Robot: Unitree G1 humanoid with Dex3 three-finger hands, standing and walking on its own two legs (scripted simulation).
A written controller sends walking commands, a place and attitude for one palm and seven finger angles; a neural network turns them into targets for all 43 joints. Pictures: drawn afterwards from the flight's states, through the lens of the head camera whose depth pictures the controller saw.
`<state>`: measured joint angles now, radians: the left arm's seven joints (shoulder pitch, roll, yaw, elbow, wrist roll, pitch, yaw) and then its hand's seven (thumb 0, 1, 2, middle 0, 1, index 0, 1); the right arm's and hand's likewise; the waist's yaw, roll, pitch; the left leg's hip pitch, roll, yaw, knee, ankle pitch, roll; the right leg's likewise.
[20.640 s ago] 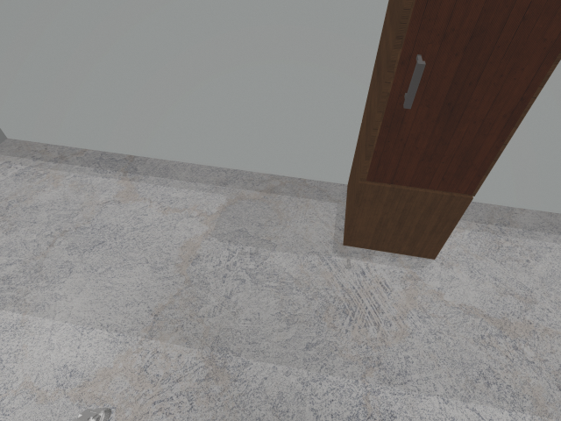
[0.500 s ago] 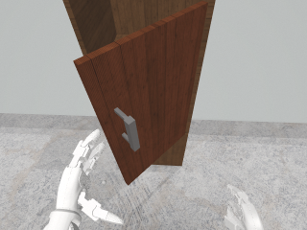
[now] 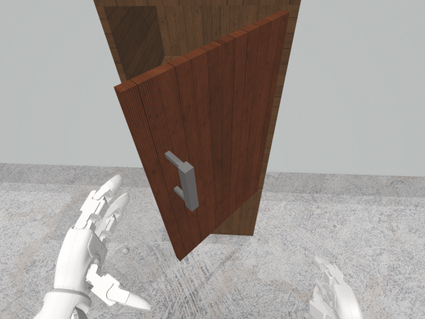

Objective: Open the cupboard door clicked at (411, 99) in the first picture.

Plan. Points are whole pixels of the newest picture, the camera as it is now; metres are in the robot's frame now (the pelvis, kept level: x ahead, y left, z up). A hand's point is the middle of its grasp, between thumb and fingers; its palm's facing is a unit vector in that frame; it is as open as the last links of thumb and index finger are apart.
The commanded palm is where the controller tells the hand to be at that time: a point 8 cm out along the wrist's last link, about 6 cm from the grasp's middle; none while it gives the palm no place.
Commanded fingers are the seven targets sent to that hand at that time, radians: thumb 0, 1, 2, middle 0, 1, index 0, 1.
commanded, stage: draw the hand back to the body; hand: left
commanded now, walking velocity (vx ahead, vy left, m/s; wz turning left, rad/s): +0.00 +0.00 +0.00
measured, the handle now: (182, 182) +0.34 +0.08 +0.09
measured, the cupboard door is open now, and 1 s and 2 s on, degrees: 47 47 47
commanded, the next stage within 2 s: step back with the hand held close in 1.32 s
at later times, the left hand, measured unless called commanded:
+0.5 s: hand (59, 238) +0.20 +0.22 +0.15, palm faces +0.28 -0.90 -0.34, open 14.3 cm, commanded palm +0.16 +0.27 +0.17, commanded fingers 0.00 0.17 0.58 -0.17 -0.30 -0.17 -0.30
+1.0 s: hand out of the picture +0.21 +0.28 +0.21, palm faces +0.46 -0.79 -0.40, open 8.4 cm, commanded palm +0.16 +0.32 +0.22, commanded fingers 0.00 0.90 0.90 -0.20 -0.30 -0.20 -0.30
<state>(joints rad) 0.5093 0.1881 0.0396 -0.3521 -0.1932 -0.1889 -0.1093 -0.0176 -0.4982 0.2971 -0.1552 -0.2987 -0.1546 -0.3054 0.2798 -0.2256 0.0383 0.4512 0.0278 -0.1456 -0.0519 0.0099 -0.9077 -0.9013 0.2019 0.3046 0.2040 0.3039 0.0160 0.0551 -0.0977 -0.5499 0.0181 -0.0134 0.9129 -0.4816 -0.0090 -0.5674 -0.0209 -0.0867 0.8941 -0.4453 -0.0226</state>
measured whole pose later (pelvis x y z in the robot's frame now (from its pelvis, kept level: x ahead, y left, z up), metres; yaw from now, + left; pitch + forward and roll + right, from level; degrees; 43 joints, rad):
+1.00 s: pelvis +0.02 +0.02 +0.05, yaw -1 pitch -4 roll -1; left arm 0.45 0.33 0.34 -0.40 -0.05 -0.08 0.12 0.00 0.70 0.81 -0.20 -0.30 -0.20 -0.31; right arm 0.18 -0.22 0.03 0.63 -0.01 -0.12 -0.08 0.01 -0.91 -0.90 0.20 0.30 0.21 0.30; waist 0.08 0.06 0.03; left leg -0.06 0.00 0.02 0.41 -0.28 0.02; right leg -0.09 -0.02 -0.06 0.39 -0.23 0.01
